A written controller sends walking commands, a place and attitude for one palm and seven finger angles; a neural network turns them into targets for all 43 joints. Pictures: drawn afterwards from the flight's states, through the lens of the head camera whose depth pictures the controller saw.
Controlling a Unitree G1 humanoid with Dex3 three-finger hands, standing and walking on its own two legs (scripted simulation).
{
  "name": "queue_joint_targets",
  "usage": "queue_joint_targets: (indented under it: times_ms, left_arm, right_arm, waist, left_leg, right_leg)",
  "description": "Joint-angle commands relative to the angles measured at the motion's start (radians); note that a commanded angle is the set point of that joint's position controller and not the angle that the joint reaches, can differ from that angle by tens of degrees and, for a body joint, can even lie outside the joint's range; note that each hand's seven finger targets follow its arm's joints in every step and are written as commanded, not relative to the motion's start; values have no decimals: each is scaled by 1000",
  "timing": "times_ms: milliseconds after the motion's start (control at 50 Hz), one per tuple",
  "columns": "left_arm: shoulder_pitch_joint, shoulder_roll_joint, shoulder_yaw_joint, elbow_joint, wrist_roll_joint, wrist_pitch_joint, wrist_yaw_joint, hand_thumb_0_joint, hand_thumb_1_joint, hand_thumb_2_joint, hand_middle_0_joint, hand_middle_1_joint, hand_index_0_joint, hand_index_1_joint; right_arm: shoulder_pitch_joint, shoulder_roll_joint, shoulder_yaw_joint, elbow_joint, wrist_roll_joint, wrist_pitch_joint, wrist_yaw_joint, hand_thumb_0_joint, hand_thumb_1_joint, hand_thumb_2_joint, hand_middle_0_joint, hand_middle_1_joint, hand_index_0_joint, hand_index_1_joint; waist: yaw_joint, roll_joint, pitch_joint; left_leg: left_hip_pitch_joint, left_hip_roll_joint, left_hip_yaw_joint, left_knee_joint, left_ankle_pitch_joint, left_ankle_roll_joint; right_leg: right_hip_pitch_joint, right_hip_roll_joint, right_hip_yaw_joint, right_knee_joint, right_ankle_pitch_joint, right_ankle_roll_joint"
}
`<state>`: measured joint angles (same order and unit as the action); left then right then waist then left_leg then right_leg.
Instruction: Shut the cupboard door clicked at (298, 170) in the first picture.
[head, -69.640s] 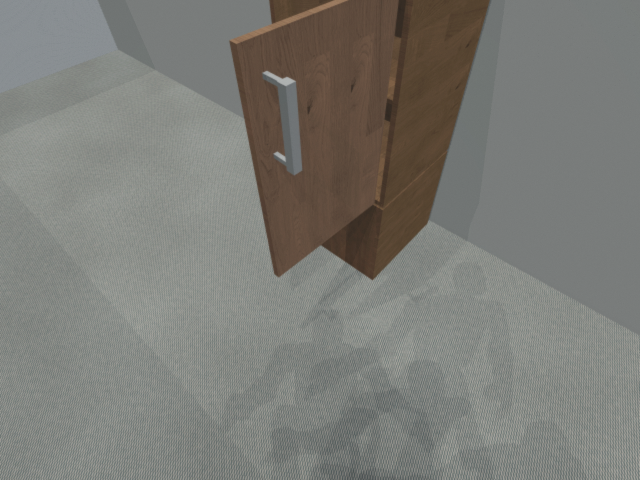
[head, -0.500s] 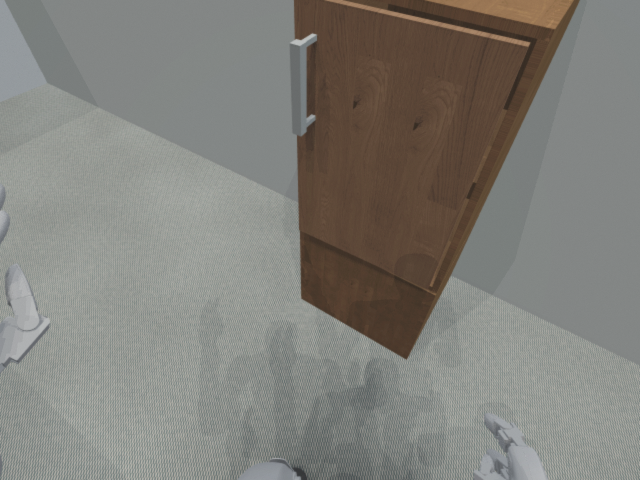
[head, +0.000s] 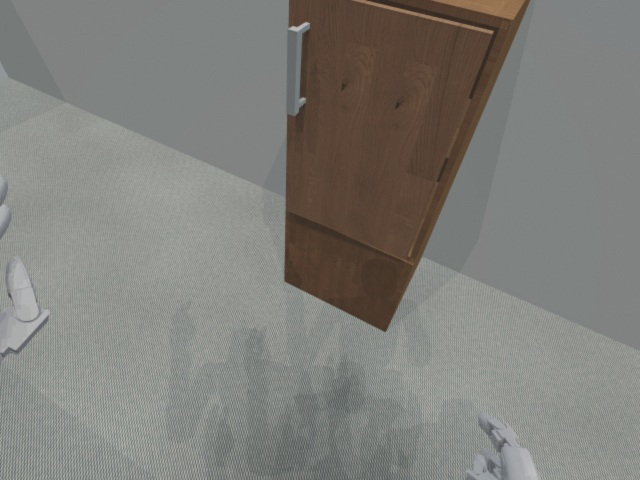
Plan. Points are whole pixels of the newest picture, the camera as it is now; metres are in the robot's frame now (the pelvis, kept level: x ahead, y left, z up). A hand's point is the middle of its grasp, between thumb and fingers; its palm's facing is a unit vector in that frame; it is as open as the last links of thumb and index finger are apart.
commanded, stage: stop stepping back and stand still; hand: left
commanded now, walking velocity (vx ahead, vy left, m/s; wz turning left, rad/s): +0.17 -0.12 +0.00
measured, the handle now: (298, 70) +0.86 +0.09 +0.11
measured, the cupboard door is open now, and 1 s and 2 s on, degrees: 2 2 2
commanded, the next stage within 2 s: let the arm hang, fingers relaxed in 0.54 s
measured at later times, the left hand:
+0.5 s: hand out of the picture +0.16 +0.29 +0.18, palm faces +0.50 -0.80 -0.34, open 7.4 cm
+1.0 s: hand out of the picture -0.01 +0.21 -0.17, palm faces +0.10 -0.98 -0.16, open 6.8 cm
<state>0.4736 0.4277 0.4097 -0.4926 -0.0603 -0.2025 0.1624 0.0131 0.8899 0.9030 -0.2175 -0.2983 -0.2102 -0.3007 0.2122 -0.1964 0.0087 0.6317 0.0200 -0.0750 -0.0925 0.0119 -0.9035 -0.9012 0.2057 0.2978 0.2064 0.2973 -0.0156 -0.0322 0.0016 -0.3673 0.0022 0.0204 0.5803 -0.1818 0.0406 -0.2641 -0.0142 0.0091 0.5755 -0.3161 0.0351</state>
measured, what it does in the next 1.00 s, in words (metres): steps on the spot: right foot, then left foot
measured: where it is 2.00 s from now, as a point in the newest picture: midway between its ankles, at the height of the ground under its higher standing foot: outside the picture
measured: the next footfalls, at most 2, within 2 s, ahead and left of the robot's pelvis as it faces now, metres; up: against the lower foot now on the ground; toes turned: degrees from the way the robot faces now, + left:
right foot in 0.18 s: -0.02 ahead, -0.07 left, +0.00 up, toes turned -4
left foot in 0.82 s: +0.00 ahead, +0.16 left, +0.00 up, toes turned +3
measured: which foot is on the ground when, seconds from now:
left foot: down 0.00-0.64, up 0.66-0.80, down 0.82-1.00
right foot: down 0.00-0.00, up 0.02-0.16, down 0.18-1.00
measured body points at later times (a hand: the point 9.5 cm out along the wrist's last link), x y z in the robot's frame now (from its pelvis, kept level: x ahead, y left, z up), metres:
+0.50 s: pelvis -0.05 +0.02 -0.01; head -0.09 +0.04 +0.44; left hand +0.12 +0.33 +0.20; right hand +0.07 -0.23 -0.09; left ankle +0.03 +0.12 -0.73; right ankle -0.06 -0.09 -0.71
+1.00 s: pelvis -0.07 +0.04 +0.01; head -0.05 +0.06 +0.46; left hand -0.01 +0.27 -0.15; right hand -0.02 -0.21 -0.13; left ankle -0.04 +0.16 -0.73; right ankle -0.06 -0.07 -0.73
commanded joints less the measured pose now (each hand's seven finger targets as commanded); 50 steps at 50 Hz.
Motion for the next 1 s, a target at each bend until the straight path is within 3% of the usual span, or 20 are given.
queue_joint_targets:
  times_ms: [0,60,160,200,280,360,380,420,440,480,560,600,620,640,680,720,780,820,880,980]
  left_arm:
    - [22,186,169,-276,2,-57,18,0,900,900,-200,-300,-200,-300]
    - [77,162,144,-270,13,-56,22,0,900,900,-200,-300,-200,-300]
    - [55,155,118,-207,5,-25,22,0,900,900,-200,-300,-200,-300]
    - [47,156,119,-181,3,-9,24,0,900,900,-200,-300,-200,-300]
    - [-27,160,108,-179,6,-7,35,0,900,900,-200,-300,-200,-300]
    - [-153,168,89,-149,29,-27,40,0,900,900,-200,-300,-200,-300]
    - [-155,156,83,-158,25,-31,37,0,900,900,-200,-300,-200,-300]
    - [-148,172,109,-215,22,-53,36,0,900,900,-200,-300,-200,-300]
    - [-154,212,146,-225,28,-59,31,0,900,900,-200,-300,-200,-300]
    - [-72,170,127,-190,25,-48,20,0,900,900,-200,-300,-200,-300]
    - [49,137,107,-193,24,-33,15,0,900,900,-200,-300,-200,-300]
    - [48,172,138,-172,23,-33,17,0,900,900,-200,-300,-200,-300]
    - [26,-45,-267,584,106,129,-129,0,900,900,-200,-300,-200,-300]
    - [-24,-80,-280,608,106,195,-141,0,900,900,-200,-300,-200,-300]
    - [-108,-110,-313,675,90,201,-152,0,900,900,-200,-300,-200,-300]
    - [-141,-91,-324,784,93,199,-153,0,900,900,-200,-300,-200,-300]
    - [-179,-71,-335,977,94,204,-142,0,900,900,-200,-300,-200,-300]
    - [-205,-78,-346,1109,83,202,-138,0,900,900,-200,-300,-200,-300]
    - [-207,-117,-362,1276,69,214,-138,0,900,900,-200,-300,-200,-300]
    - [-160,-162,-360,1435,73,204,-142,0,900,900,-200,-300,-200,-300]
  right_arm:
    - [-85,-131,-38,-169,-14,-77,-8,0,-900,-900,200,300,200,300]
    - [-68,-130,-45,-161,-18,-89,1,0,-900,-900,200,300,200,300]
    - [-57,-131,-47,-143,-33,-63,4,0,-900,-900,200,300,200,300]
    - [-59,-131,-60,-139,-30,-50,2,0,-900,-900,200,300,200,300]
    - [-71,-125,-55,-122,-27,-19,4,0,-900,-900,200,300,200,300]
    - [-76,-133,-47,-108,-29,-27,-11,0,-900,-900,200,300,200,300]
    - [-78,-146,-48,-118,-26,-33,-15,0,-900,-900,200,300,200,300]
    - [-84,-146,-37,-123,-22,-57,-13,0,-900,-900,200,300,200,300]
    - [-95,-142,-41,-131,-27,-68,-14,0,-900,-900,200,300,200,300]
    - [-90,-123,-43,-129,-33,-79,3,0,-900,-900,200,300,200,300]
    - [-72,-120,-42,-147,-23,-65,20,0,-900,-900,200,300,200,300]
    - [-61,-107,-46,-151,-31,-43,19,0,-900,-900,200,300,200,300]
    - [-82,-221,-54,8,-17,-81,96,0,-900,-900,200,300,200,300]
    - [0,-142,-79,50,-21,-58,97,0,-900,-900,200,300,200,300]
    - [45,-137,-60,49,-29,12,92,0,-900,-900,200,300,200,300]
    - [7,-145,-52,35,-44,45,90,0,-900,-900,200,300,200,300]
    - [-1,-125,-50,73,-55,72,83,0,-900,-900,200,300,200,300]
    - [40,-112,-42,139,-53,77,74,0,-900,-900,200,300,200,300]
    - [23,-112,-25,229,-46,72,66,0,-900,-900,200,300,200,300]
    - [68,-73,-34,308,-45,78,55,0,-900,-900,200,300,200,300]
  waist:
    - [3,326,-53]
    - [6,226,-84]
    - [-8,205,-87]
    - [-2,65,-97]
    - [0,-141,9]
    - [-22,23,71]
    - [-20,130,89]
    - [-15,376,50]
    - [-2,378,47]
    - [11,236,26]
    - [12,221,-27]
    - [3,22,-21]
    - [-21,-19,-29]
    - [-49,-73,-129]
    - [-32,-174,-66]
    - [-9,-289,-18]
    - [3,-220,4]
    - [-6,-132,-45]
    - [15,204,-60]
    - [14,162,-18]
  left_leg:
    - [-57,239,-330,-513,-582,14]
    - [-36,186,-207,-443,-468,-8]
    - [15,105,-105,-305,-359,-50]
    - [67,69,-67,-190,-350,-45]
    - [-70,25,-3,263,-156,-43]
    - [126,44,4,12,-222,-18]
    - [138,81,-92,-97,-323,10]
    - [63,284,-480,-442,-693,83]
    - [-37,312,-536,-517,-770,76]
    - [-128,288,-404,-487,-631,76]
    - [-180,151,-127,-359,-491,-4]
    - [-136,60,-41,-75,-308,-35]
    - [-129,77,-11,170,-33,-40]
    - [-10,84,-73,160,-117,-49]
    - [3,56,-45,164,-56,-42]
    - [-56,28,-22,183,-137,-38]
    - [-19,28,-13,79,-134,-39]
    - [112,58,-34,-31,127,-34]
    - [127,117,-99,-146,226,-7]
    - [110,99,-78,-203,-12,-14]
  right_leg:
    - [70,61,-10,66,-81,-17]
    - [142,74,-52,-62,-38,-31]
    - [140,27,-29,-211,-99,-93]
    - [34,-13,57,-245,-260,-129]
    - [-78,-253,351,-375,-388,-267]
    - [-240,-145,129,-204,-403,-174]
    - [-277,-77,91,-101,-375,-142]
    - [-218,74,-44,230,-228,-53]
    - [-155,76,-14,354,-193,-51]
    - [-26,52,-16,312,-141,-56]
    - [222,63,-93,-74,-94,-58]
    - [135,-87,157,-293,-159,-127]
    - [44,-297,152,-168,448,-169]
    - [1,-273,192,-107,533,-205]
    - [-70,-211,92,-107,342,-174]
    - [0,-212,84,-122,476,-178]
    - [80,-212,87,-96,644,-173]
    - [75,-161,51,-87,565,-115]
    - [111,-75,-8,-116,188,-60]
    - [125,-84,16,-247,114,-85]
